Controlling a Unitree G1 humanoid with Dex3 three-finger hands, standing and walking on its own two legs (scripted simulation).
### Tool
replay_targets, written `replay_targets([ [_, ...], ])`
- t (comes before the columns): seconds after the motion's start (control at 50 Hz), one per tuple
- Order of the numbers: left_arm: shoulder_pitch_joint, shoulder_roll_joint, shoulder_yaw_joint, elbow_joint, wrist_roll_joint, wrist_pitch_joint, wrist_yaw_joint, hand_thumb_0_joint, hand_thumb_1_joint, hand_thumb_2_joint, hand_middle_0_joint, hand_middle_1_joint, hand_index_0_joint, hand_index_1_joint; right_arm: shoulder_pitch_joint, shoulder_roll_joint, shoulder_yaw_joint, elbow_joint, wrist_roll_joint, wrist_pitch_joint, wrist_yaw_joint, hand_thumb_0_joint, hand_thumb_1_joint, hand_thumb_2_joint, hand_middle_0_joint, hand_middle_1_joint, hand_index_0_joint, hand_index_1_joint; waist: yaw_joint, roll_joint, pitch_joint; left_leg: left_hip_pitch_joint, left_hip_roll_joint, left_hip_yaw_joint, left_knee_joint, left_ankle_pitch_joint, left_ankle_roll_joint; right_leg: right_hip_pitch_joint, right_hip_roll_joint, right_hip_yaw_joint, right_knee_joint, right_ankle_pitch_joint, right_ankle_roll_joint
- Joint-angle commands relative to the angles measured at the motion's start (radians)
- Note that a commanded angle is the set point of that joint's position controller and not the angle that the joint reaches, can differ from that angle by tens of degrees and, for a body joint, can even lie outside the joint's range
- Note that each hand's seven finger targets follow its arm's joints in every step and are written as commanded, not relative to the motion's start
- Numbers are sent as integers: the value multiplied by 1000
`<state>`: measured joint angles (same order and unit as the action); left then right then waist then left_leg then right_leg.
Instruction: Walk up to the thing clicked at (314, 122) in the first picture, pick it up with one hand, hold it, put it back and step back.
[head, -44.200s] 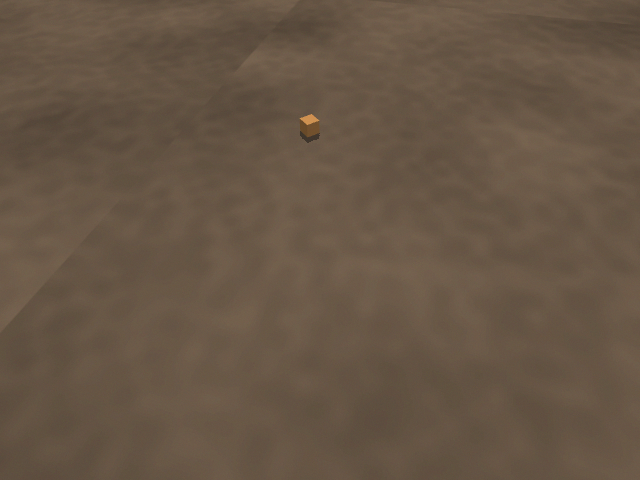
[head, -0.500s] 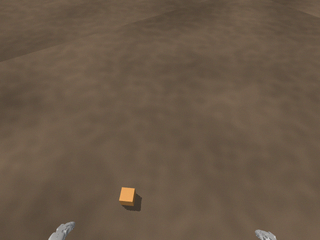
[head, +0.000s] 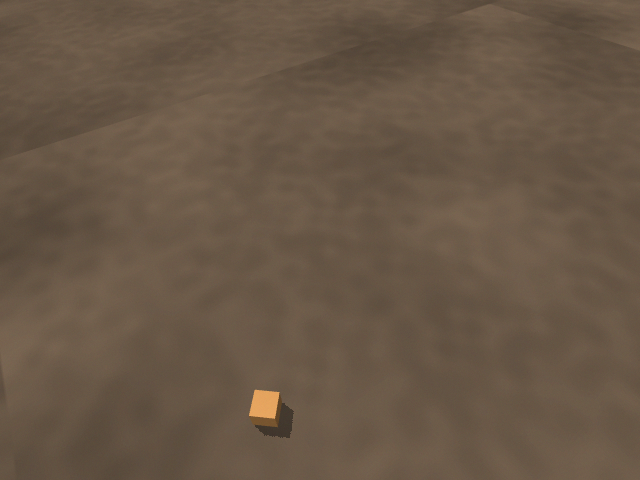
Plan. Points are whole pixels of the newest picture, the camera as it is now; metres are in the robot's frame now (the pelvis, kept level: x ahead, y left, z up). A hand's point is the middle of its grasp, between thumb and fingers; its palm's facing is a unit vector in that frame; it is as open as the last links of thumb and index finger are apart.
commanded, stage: stand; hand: left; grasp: from above
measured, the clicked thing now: (266, 408) +0.46 +0.21 -0.74
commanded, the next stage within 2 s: step back in 1.74 s
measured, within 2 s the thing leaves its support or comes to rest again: neither
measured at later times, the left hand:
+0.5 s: hand out of the picture +0.07 +0.23 -0.16, palm faces +0.02 -0.94 -0.33, open 7.4 cm
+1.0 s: hand out of the picture +0.08 +0.24 -0.15, palm faces +0.01 -0.94 -0.34, open 7.4 cm
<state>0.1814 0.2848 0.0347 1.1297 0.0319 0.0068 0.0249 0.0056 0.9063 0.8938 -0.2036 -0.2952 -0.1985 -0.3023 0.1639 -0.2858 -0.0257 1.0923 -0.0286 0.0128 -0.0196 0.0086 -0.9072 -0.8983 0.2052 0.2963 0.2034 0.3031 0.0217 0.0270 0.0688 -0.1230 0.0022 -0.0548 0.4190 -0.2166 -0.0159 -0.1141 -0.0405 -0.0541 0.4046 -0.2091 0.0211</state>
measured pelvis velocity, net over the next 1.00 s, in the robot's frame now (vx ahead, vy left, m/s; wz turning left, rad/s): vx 0.02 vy -0.01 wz -0.01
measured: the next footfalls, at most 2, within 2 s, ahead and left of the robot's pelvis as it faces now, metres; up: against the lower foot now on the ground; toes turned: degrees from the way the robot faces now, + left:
none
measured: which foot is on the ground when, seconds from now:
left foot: down 0.00-1.00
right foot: down 0.00-1.00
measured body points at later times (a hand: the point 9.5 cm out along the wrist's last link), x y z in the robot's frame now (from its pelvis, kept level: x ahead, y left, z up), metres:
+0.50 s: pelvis +0.01 -0.01 +0.00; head +0.01 -0.01 +0.45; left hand +0.07 +0.28 -0.13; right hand +0.06 -0.29 -0.14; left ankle +0.01 +0.13 -0.74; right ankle +0.01 -0.13 -0.74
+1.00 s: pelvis +0.02 -0.01 +0.00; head +0.02 -0.02 +0.45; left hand +0.08 +0.29 -0.13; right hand +0.09 -0.30 -0.14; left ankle +0.01 +0.13 -0.74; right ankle +0.01 -0.13 -0.74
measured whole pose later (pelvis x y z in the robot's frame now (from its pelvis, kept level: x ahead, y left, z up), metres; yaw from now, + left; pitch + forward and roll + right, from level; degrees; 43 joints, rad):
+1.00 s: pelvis +0.02 -0.01 +0.00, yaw +0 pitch -3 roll +0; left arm 0.10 0.31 0.03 1.16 0.02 0.00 0.01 0.00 0.91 0.89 -0.20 -0.30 -0.20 -0.30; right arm 0.12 -0.32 0.00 1.13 -0.02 0.00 -0.01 0.01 -0.91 -0.90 0.20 0.30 0.20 0.30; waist 0.01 0.02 0.07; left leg -0.09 0.02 -0.05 0.34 -0.19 -0.03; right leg -0.09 -0.02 -0.05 0.33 -0.19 0.01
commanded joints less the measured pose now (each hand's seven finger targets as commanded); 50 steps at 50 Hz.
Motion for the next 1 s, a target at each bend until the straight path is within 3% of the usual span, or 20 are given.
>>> replay_targets([
  [0.0,-48,201,40,-40,0,-23,16,0,900,900,-200,-300,-200,-301,-28,-183,-36,-49,2,-26,-12,0,-900,-900,200,300,200,300,-8,-24,-2,-62,80,-83,-114,11,42,1,-76,99,-118,-11,-27],
  [0.22,-77,213,39,-25,-7,-28,11,0,900,900,-200,-300,-200,-301,-42,-204,-29,-32,6,-31,-11,0,-900,-900,200,300,200,300,-7,-21,-37,-24,96,-74,-117,106,39,36,-87,105,-133,61,-32],
  [0.38,-90,213,39,-13,-13,-25,6,0,900,900,-200,-300,-200,-301,-46,-205,-18,-24,7,-33,-10,0,-900,-900,200,300,200,300,-4,-6,-36,-28,101,-70,-129,120,39,53,-85,98,-130,94,-32],
  [0.42,-93,218,38,-13,-11,-24,4,0,900,900,-200,-300,-200,-301,-47,-208,-17,-24,9,-33,-10,0,-900,-900,200,300,200,300,-5,-16,-27,-29,100,-72,-139,106,36,42,-81,95,-133,61,-29],
  [0.68,-109,216,36,-16,-16,-27,-1,0,900,900,-200,-300,-200,-301,-59,-224,-13,-19,9,-38,-10,0,-900,-900,200,300,200,300,-8,-8,-73,1,113,-65,-128,185,39,70,-88,95,-120,157,-30],
  [0.82,-110,223,34,-18,-13,-28,-2,0,900,900,-200,-300,-200,-301,-73,-232,-14,-20,12,-35,-7,0,-900,-900,200,300,200,300,-11,-17,-68,7,113,-67,-130,158,37,54,-89,93,-130,126,-30],
  [0.98,-122,238,35,-31,-16,-32,-3,0,900,900,-200,-300,-200,-301,-73,-237,-14,-19,11,-37,-6,0,-900,-900,200,300,200,300,-17,-20,-84,16,116,-59,-125,211,34,62,-94,98,-124,185,-33],
])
